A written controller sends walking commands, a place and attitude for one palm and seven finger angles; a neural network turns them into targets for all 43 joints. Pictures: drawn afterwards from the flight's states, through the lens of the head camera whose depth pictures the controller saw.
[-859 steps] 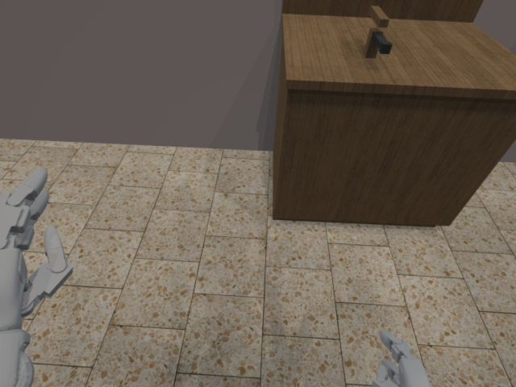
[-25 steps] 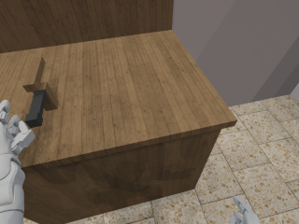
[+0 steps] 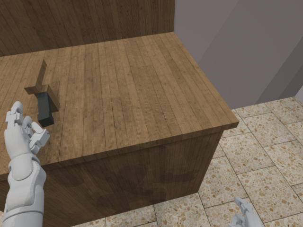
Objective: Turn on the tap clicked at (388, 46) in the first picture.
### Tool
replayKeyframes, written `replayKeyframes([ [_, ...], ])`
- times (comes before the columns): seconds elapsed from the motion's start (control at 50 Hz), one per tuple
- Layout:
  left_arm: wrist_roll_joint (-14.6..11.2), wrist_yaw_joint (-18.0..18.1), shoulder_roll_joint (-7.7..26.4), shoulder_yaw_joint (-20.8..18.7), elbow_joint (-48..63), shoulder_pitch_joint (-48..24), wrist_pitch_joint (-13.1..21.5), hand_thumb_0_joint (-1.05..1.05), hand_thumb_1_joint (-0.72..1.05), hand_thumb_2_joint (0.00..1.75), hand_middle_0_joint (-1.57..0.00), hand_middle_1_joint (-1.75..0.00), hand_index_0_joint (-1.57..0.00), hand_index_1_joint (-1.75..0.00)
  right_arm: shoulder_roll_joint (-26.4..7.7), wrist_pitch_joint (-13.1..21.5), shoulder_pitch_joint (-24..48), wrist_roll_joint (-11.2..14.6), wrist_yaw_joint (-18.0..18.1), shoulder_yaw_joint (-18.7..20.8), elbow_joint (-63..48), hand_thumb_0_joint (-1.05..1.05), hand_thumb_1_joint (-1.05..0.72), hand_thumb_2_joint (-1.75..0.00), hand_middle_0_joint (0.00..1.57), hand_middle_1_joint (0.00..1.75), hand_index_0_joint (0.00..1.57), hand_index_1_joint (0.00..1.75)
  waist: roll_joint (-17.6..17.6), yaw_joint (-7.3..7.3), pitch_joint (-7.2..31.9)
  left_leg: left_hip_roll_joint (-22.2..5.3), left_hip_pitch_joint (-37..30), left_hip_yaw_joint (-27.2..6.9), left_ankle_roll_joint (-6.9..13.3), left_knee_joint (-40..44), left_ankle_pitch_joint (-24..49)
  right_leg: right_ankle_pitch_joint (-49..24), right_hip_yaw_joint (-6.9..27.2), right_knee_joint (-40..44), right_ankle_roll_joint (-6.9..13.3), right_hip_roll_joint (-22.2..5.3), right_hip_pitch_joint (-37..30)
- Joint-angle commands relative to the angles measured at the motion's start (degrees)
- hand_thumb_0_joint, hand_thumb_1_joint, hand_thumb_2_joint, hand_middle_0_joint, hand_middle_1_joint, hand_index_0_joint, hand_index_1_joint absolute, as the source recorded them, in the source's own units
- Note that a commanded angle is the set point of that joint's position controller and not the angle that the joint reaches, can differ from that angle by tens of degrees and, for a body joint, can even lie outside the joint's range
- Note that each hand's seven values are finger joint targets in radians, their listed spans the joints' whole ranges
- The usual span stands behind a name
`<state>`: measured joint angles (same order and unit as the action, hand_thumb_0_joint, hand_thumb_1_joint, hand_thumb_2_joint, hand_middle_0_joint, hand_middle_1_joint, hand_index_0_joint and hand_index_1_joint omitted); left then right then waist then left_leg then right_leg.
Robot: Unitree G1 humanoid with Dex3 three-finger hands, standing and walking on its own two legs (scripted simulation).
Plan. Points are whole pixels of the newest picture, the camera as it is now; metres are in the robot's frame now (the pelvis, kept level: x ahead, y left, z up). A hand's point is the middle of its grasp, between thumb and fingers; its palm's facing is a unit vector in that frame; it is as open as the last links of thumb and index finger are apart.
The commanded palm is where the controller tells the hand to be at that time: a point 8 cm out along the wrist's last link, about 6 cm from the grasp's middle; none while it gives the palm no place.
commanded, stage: push the lever round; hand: left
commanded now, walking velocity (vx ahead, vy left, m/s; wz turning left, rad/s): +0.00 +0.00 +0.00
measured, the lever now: (45, 119) +0.34 +0.31 +0.12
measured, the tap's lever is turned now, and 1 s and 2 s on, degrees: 12 38 64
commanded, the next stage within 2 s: none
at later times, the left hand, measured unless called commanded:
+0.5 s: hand (59, 128) +0.32 +0.27 +0.11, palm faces +0.67 -0.74 -0.07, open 7.6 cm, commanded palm +0.28 +0.29 +0.11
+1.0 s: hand (72, 121) +0.34 +0.24 +0.11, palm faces +0.74 -0.66 -0.07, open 7.7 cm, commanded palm +0.30 +0.27 +0.11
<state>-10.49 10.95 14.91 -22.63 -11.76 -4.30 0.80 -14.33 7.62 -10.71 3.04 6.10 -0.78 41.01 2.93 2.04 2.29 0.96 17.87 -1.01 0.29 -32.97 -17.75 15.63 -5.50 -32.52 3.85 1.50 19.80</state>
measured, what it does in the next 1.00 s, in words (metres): stands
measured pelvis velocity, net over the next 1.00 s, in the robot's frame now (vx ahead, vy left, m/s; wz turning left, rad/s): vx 0.00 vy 0.00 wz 0.00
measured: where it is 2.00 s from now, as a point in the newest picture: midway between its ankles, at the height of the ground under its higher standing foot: outside the picture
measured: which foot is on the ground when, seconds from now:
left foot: down 0.00-1.00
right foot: down 0.00-1.00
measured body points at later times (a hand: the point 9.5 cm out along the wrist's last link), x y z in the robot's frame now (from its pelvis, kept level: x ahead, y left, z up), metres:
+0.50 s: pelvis +0.00 +0.00 +0.00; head +0.00 -0.02 +0.45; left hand +0.28 +0.30 +0.12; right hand +0.18 -0.23 -0.10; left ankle -0.01 +0.12 -0.73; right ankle +0.02 -0.07 -0.73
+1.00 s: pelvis +0.00 +0.00 +0.00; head +0.00 -0.02 +0.45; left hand +0.30 +0.28 +0.12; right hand +0.17 -0.23 -0.11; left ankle -0.01 +0.12 -0.73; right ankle +0.02 -0.07 -0.73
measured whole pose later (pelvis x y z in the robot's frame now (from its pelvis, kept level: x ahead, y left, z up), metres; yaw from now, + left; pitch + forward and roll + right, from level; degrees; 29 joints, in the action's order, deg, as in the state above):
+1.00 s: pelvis +0.00 +0.00 +0.00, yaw +0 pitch +2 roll +0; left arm -2.3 35.9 5.3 -14.0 -14.0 -14.5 -6.0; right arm -12.6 0.2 -7.4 0.4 4.7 -0.1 42.5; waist 2.5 1.4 2.6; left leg 1.0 17.0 -1.1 0.2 -31.9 -16.9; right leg 14.8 -5.6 -31.3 3.8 1.5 18.8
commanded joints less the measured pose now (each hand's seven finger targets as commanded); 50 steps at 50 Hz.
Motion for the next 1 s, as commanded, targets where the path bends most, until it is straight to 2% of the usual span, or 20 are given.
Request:
replayKeyframes([
  [0.0,1.3,2.3,14.3,-3.4,14.5,-16.2,3.6,0.0,0.9,0.9,-0.15,-0.15,-0.15,-0.15,-6.7,2.2,6.3,-0.4,0.6,2.4,-8.3,0.0,-0.9,-0.9,0.2,0.3,0.2,0.3,-0.2,0.01,11.4,-0.1,-0.8,-0.8,1.2,4.2,11.4,-11.2,4.6,4.6,-2.6,-2.4,-8.6],
  [0.1,2.8,5.2,9.1,1.8,16.4,-17.6,2.7,0.0,0.9,0.9,-0.15,-0.15,-0.15,-0.15,-6.4,1.9,7.3,-0.7,0.4,2.2,-8.5,0.0,-0.9,-0.9,0.2,0.3,0.2,0.3,1.1,-0.67,11.0,0.0,-2.2,-1.2,0.8,4.2,11.0,-9.7,4.1,4.6,-2.3,-2.2,-6.9],
  [0.12,2.8,5.8,7.6,3.2,16.4,-19.0,2.6,0.0,0.9,0.9,-0.15,-0.15,-0.15,-0.15,-6.4,1.9,7.1,-0.8,0.4,2.1,-8.4,0.0,-0.9,-0.9,0.2,0.3,0.2,0.3,-1.0,-1.16,10.8,-0.2,-2.4,-1.5,0.7,4.4,10.6,-9.2,3.9,4.7,-2.5,-2.2,-6.5],
  [0.18,3.3,7.4,8.1,2.4,16.4,-18.7,2.2,0.0,0.9,0.9,-0.15,-0.15,-0.15,-0.15,-6.4,1.3,7.6,-1.2,0.4,2.3,-8.4,0.0,-0.9,-0.9,0.2,0.3,0.2,0.3,-2.0,-0.52,12.4,0.0,-2.1,-1.2,0.6,4.2,11.5,-10.4,4.1,4.5,-2.4,-2.3,-8.1],
  [0.2,3.9,8.0,8.5,2.2,17.4,-18.5,2.1,0.0,0.9,0.9,-0.15,-0.15,-0.15,-0.15,-6.3,1.1,7.9,-1.2,0.4,2.3,-8.4,0.0,-0.9,-0.9,0.2,0.3,0.2,0.3,0.8,-0.2,12.9,0.0,-2.8,-1.0,0.5,4.1,12.2,-10.7,4.2,4.4,-2.2,-2.3,-8.1],
  [0.22,3.9,8.5,7.0,3.4,17.0,-18.4,1.7,0.0,0.9,0.9,-0.15,-0.15,-0.15,-0.15,-6.2,1.0,7.8,-1.3,0.2,2.2,-8.6,0.0,-0.9,-0.9,0.2,0.3,0.2,0.3,-0.3,-0.28,13.1,0.0,-2.6,-1.2,0.3,4.3,12.2,-10.5,4.0,4.3,-2.3,-2.4,-8.2],
  [0.24,3.9,9.2,7.9,2.1,15.5,-17.6,1.2,0.0,0.9,0.9,-0.15,-0.15,-0.15,-0.15,-6.2,0.7,8.0,-1.3,0.3,2.3,-8.3,0.0,-0.9,-0.9,0.2,0.3,0.2,0.3,-2.3,-0.22,12.1,-0.1,-2.0,-1.1,0.5,4.2,12.1,-10.7,4.0,4.6,-2.4,-2.3,-8.3],
  [0.34,5.0,11.7,5.7,4.2,16.2,-20.6,0.2,0.0,0.9,0.9,-0.15,-0.15,-0.15,-0.15,-5.9,-0.4,8.8,-1.7,0.2,2.2,-8.2,0.0,-0.9,-0.9,0.2,0.3,0.2,0.3,-0.5,-0.48,12.6,0.0,-2.7,-1.0,0.4,4.1,12.5,-10.9,4.2,4.7,-2.3,-2.5,-8.2],
  [0.56,7.3,17.5,2.6,7.5,13.5,-26.2,-1.6,0.0,0.9,0.9,-0.15,-0.15,-0.15,-0.15,-5.6,-2.2,10.1,-2.1,0.2,2.1,-7.5,0.0,-0.9,-0.9,0.2,0.3,0.2,0.3,-2.3,-1.23,11.9,-0.2,-2.0,-1.5,0.4,4.5,9.6,-6.9,4.3,5.8,-2.3,-2.6,-7.3],
  [0.66,8.3,20.2,0.6,8.7,13.2,-26.5,-2.1,0.0,0.9,0.9,-0.15,-0.15,-0.15,-0.15,-5.2,-2.9,10.3,-2.5,-0.2,2.3,-7.5,0.0,-0.9,-0.9,0.2,0.3,0.2,0.3,-2.6,-0.7,13.4,-0.2,-2.3,-1.4,0.2,4.4,11.8,-9.3,4.3,5.4,-2.2,-2.7,-8.7],
  [0.7,8.6,21.2,2.9,6.4,11.6,-27.3,-2.6,0.0,0.9,0.9,-0.15,-0.15,-0.15,-0.15,-5.4,-3.5,10.5,-2.4,-0.1,2.3,-7.0,0.0,-0.9,-0.9,0.2,0.3,0.2,0.3,-2.9,-0.58,12.5,-0.3,-1.3,-1.5,0.3,4.6,10.4,-7.7,4.5,6.0,-2.3,-2.7,-8.6],
  [0.72,8.6,21.3,0.3,8.8,11.5,-28.9,-2.6,0.0,0.9,0.9,-0.15,-0.15,-0.15,-0.15,-5.1,-3.6,10.7,-2.4,-0.2,2.2,-7.3,0.0,-0.9,-0.9,0.2,0.3,0.2,0.3,-3.0,-1.09,12.2,-0.2,-1.4,-1.4,0.5,4.7,9.5,-6.8,4.6,6.3,-2.5,-2.9,-8.2],
  [0.76,8.9,22.2,0.3,9.1,10.6,-30.5,-2.6,0.0,0.9,0.9,-0.15,-0.15,-0.15,-0.15,-5.1,-3.7,11.0,-2.5,-0.2,2.2,-7.1,0.0,-0.9,-0.9,0.2,0.3,0.2,0.3,-3.1,-1.17,12.3,-0.2,-1.3,-1.3,0.7,4.7,8.3,-5.5,4.9,6.8,-2.5,-3.0,-8.0],
  [0.78,9.0,22.7,0.2,8.8,10.5,-30.6,-2.6,0.0,0.9,0.9,-0.15,-0.15,-0.15,-0.15,-5.0,-3.7,10.9,-2.6,-0.2,2.4,-7.0,0.0,-0.9,-0.9,0.2,0.3,0.2,0.3,-2.8,-1.18,12.6,-0.2,-1.7,-1.0,0.8,4.5,8.7,-6.0,4.9,6.9,-2.5,-3.0,-8.1],
  [0.8,9.3,23.5,2.9,5.7,10.0,-29.3,-2.8,0.0,0.9,0.9,-0.15,-0.15,-0.15,-0.15,-5.1,-3.9,10.8,-2.8,-0.1,2.6,-6.8,0.0,-0.9,-0.9,0.2,0.3,0.2,0.3,-2.4,-0.31,13.4,-0.2,-1.4,-1.2,0.6,4.7,9.5,-6.7,4.9,6.7,-2.3,-2.9,-9.1],
  [0.84,9.6,24.0,-0.4,8.7,11.1,-29.7,-2.6,0.0,0.9,0.9,-0.15,-0.15,-0.15,-0.15,-4.8,-4.1,10.8,-2.9,-0.5,2.7,-7.1,0.0,-0.9,-0.9,0.2,0.3,0.2,0.3,-2.2,-0.66,15.0,-0.3,-2.3,-0.8,0.4,4.3,12.0,-9.6,4.7,5.9,-2.3,-3.0,-9.8],
  [0.88,9.7,24.7,-0.6,8.4,11.1,-28.7,-2.7,0.0,0.9,0.9,-0.15,-0.15,-0.15,-0.15,-4.7,-4.2,10.3,-3.1,-0.8,2.9,-7.1,0.0,-0.9,-0.9,0.2,0.3,0.2,0.3,-2.5,-0.22,15.8,-0.3,-2.3,-0.8,0.3,4.1,13.8,-12.3,4.7,5.5,-2.2,-3.0,-10.9],
  [0.9,9.8,25.1,1.3,6.1,10.2,-27.6,-2.9,0.0,0.9,0.9,-0.15,-0.15,-0.15,-0.15,-4.9,-4.5,10.3,-3.0,-0.8,3.0,-6.8,0.0,-0.9,-0.9,0.2,0.3,0.2,0.3,-3.4,0.16,15.5,-0.4,-1.8,-0.9,0.2,4.3,14.0,-12.5,4.6,5.5,-2.2,-3.0,-11.3],
  [0.92,9.7,25.0,-0.9,8.5,10.7,-28.9,-2.8,0.0,0.9,0.9,-0.15,-0.15,-0.15,-0.15,-4.7,-4.7,10.6,-2.9,-1.0,2.9,-7.2,0.0,-0.9,-0.9,0.2,0.3,0.2,0.3,-3.5,-0.53,14.8,-0.4,-2.0,-0.7,0.3,4.2,14.2,-12.9,4.6,5.5,-2.4,-3.2,-10.9],
  [0.98,9.9,25.8,-1.4,8.9,10.4,-29.7,-2.9,0.0,0.9,0.9,-0.15,-0.15,-0.15,-0.15,-4.7,-4.6,10.8,-3.1,-1.1,3.1,-6.9,0.0,-0.9,-0.9,0.2,0.3,0.2,0.3,-4.2,-0.77,14.5,-0.4,-1.9,-0.3,0.7,3.9,13.1,-12.2,5.0,6.3,-2.7,-3.3,-10.6],
])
